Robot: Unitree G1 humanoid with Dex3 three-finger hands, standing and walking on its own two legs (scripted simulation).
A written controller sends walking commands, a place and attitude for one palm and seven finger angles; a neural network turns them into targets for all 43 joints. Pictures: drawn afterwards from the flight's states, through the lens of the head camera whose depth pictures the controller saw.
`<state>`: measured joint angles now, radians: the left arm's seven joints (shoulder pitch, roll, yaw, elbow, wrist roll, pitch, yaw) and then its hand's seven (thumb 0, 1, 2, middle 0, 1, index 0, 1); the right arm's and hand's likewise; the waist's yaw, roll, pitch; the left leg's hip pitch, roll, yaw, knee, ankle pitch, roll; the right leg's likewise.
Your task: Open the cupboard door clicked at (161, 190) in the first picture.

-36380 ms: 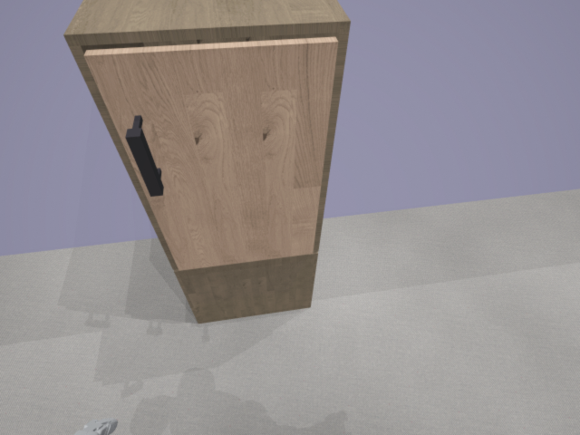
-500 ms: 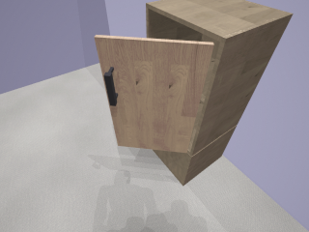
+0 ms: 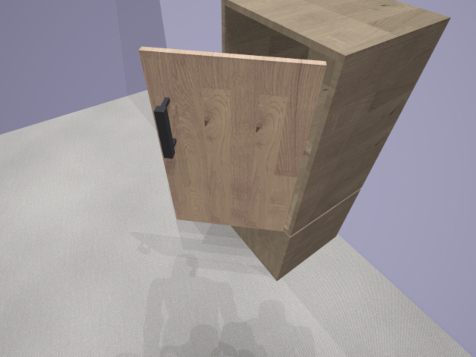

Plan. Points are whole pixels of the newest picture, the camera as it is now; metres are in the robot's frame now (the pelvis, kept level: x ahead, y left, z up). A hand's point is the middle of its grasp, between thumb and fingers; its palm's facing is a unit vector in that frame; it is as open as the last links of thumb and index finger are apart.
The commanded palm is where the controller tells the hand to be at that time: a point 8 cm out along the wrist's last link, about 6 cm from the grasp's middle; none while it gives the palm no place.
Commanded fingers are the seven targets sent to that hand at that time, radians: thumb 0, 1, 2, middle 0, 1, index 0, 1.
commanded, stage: look again from close up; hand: left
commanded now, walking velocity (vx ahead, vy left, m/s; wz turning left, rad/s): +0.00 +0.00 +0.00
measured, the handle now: (167, 128) +0.58 +0.21 +0.05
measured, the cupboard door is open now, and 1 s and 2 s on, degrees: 47 47 47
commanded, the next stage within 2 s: come to a stop and stand still in 0.46 s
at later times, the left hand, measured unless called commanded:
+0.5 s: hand out of the picture -0.02 +0.15 -0.18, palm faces +0.06 -0.99 -0.15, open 7.4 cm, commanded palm none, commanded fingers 0.00 0.90 0.90 -0.20 -0.30 -0.20 -0.30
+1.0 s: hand out of the picture -0.01 +0.18 -0.18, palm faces +0.05 -0.98 -0.20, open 7.4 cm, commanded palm none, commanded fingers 0.00 0.90 0.90 -0.20 -0.30 -0.20 -0.30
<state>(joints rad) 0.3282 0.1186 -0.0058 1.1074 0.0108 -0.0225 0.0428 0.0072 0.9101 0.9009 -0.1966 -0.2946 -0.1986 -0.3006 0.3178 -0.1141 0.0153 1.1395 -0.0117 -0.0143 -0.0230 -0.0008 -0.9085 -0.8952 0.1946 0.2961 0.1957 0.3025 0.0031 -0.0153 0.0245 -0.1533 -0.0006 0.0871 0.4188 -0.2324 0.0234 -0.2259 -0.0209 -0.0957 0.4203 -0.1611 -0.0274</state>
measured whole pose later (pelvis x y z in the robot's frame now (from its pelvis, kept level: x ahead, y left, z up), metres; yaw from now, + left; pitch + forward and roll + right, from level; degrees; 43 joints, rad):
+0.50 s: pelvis +0.00 +0.00 +0.00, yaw +0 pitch -2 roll +0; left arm 0.34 0.11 0.00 1.10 0.01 -0.02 0.05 0.01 0.91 0.90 -0.20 -0.29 -0.20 -0.30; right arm 0.34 -0.10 0.01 1.14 -0.01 -0.01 -0.03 0.00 -0.91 -0.90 0.19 0.30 0.20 0.30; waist 0.01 -0.02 0.02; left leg -0.15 0.00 0.09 0.41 -0.23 0.02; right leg -0.22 -0.02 -0.10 0.41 -0.15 -0.03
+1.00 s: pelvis -0.01 +0.01 -0.01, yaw +0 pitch -2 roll +1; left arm 0.34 0.14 0.00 1.06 0.02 -0.01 0.04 0.01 0.91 0.90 -0.20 -0.29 -0.20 -0.30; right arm 0.34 -0.15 0.00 1.04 -0.02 -0.01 -0.02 0.00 -0.91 -0.90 0.19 0.30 0.20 0.30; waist 0.00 0.00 -0.02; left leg -0.21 -0.01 0.09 0.49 -0.25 0.04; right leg -0.28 -0.04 -0.09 0.49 -0.18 -0.02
